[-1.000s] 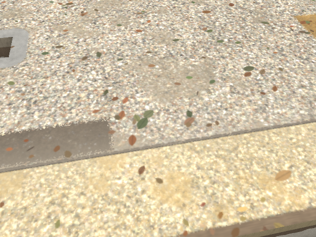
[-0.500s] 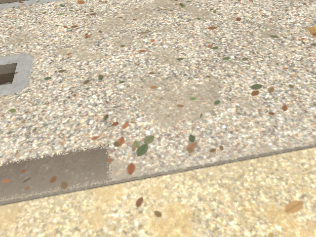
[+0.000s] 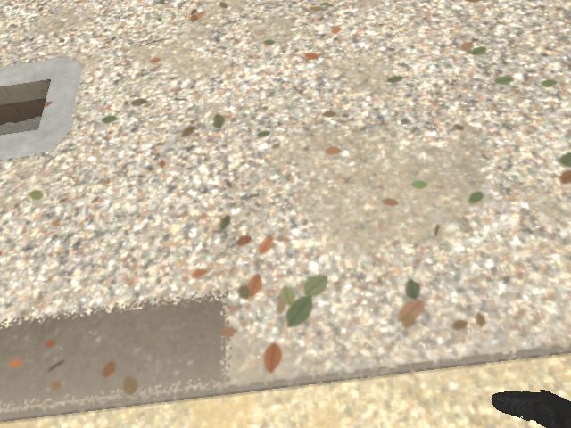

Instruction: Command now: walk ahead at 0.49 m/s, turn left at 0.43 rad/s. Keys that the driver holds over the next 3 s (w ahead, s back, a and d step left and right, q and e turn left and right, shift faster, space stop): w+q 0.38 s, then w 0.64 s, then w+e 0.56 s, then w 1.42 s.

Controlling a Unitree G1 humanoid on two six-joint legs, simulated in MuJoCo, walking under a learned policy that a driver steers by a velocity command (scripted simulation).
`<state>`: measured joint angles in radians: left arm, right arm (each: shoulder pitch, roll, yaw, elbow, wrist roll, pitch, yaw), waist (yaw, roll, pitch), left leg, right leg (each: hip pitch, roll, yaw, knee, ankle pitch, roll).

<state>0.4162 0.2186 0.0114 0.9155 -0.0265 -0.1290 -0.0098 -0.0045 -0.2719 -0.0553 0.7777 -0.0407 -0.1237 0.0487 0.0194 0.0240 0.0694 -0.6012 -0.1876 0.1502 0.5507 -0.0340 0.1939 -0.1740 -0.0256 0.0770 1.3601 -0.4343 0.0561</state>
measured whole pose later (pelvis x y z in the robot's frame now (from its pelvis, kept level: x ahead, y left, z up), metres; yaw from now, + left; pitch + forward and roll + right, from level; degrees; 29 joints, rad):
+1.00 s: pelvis +0.59 +0.07 +0.04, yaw +18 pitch +1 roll +0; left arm 0.36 0.28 0.04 0.81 -0.02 -0.09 0.01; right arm 0.17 -0.28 -0.05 0.74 0.00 -0.07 0.03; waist 0.03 -0.02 0.02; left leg -0.39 -0.02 0.06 0.52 -0.15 0.06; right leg -0.37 -0.05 0.02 1.20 -0.40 0.01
